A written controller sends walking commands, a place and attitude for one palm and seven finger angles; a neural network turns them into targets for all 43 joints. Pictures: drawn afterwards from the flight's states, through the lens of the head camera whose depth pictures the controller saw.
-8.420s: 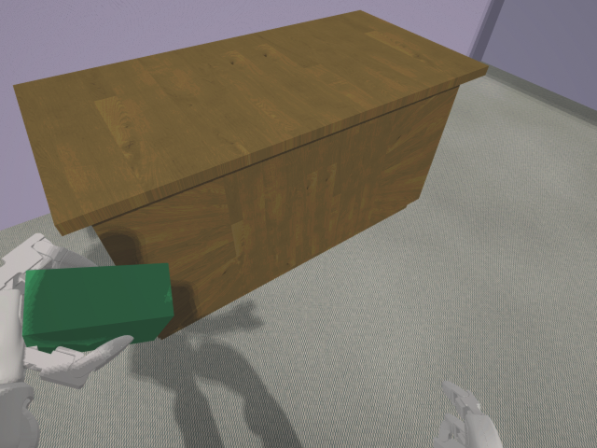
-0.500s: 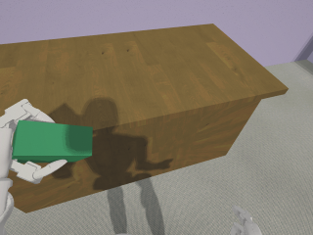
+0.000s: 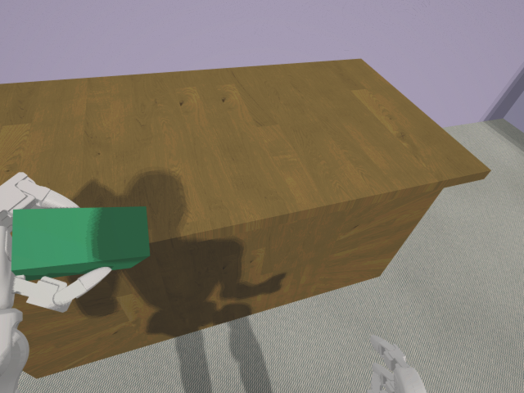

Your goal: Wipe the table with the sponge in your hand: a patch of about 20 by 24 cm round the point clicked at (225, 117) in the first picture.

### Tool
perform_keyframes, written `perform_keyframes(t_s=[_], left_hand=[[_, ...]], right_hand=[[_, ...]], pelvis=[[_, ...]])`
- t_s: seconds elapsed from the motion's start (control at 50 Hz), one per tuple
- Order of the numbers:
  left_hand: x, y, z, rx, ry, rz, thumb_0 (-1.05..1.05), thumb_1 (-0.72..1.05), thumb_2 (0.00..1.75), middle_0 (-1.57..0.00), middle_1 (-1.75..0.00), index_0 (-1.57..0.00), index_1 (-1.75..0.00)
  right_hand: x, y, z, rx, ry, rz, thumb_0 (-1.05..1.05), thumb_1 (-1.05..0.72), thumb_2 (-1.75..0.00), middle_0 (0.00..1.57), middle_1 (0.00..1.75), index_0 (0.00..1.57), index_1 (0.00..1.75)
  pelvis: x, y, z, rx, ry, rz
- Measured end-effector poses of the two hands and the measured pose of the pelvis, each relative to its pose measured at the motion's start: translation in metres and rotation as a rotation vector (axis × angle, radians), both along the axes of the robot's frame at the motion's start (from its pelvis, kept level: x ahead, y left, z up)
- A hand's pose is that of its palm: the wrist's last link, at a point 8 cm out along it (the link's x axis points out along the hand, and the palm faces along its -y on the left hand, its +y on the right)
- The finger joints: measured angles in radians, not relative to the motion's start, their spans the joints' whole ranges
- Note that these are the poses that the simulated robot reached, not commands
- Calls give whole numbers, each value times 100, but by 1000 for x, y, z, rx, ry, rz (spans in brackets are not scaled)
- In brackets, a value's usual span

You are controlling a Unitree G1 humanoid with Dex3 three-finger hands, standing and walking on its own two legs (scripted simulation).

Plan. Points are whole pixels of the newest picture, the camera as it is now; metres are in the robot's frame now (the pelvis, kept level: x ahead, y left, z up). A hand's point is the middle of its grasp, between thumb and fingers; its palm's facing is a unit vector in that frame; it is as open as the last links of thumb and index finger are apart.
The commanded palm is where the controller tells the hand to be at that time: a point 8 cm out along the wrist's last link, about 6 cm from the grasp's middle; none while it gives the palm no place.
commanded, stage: shuffle to correct the standing spot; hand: left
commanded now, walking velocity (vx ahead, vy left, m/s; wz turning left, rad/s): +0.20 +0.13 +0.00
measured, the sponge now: (102, 242) +0.23 +0.23 +0.16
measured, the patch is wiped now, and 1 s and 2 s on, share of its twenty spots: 0.00 0.00 0.00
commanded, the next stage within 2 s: come to a stop and stand still in 0.58 s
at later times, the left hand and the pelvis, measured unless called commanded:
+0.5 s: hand (77, 180) +0.31 +0.29 +0.17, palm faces +0.41 -0.83 -0.37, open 9.9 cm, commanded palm +0.26 +0.33 +0.18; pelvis +0.10 +0.05 -0.01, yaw +1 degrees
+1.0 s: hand (68, 136) +0.40 +0.35 +0.16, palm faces +0.41 -0.82 -0.40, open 9.9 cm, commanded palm +0.34 +0.38 +0.18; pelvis +0.17 +0.10 -0.01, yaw -2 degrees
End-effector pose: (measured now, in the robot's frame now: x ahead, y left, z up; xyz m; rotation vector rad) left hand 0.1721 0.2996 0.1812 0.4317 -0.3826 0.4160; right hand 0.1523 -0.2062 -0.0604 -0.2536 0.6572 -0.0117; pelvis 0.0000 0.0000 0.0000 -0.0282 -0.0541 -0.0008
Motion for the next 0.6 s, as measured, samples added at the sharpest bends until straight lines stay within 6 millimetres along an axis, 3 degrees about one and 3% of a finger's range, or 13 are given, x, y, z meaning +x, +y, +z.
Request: perform_keyframes(t_s=[0.2, 0.4, 0.5, 0.6], left_hand=[[40, 14, -15, 3, 69, -33, -1, -48, 100, -75, -135, -76, -134], [84, 20, -4, 49, 22, -47, -1, -48, 100, -75, -135, -76, -134], [102, 34, -5, 51, 13, -56, -1, -48, 100, -75, -135, -76, -134], [133, 55, -6, 122, 0, -73, -1, -48, 100, -75, -135, -76, -134]], right_hand=[[56, 9, 0, -20, -29, -26, 2, -90, -90, 20, 30, 20, 30], [98, 20, -16, -4, 51, -5, 2, -90, -90, 20, 30, 20, 30], [114, 26, -16, -40, 81, -33, 2, -90, -90, 20, 30, 20, 30], [134, 42, -31, -20, 25, -111, 2, -90, -90, 20, 30, 20, 29]], pelvis=[[41, 20, -7, 8, 32, 19], [82, 29, -12, -8, 42, 44], [102, 46, -12, 11, 41, 20], [117, 67, -27, 42, 12, -8]])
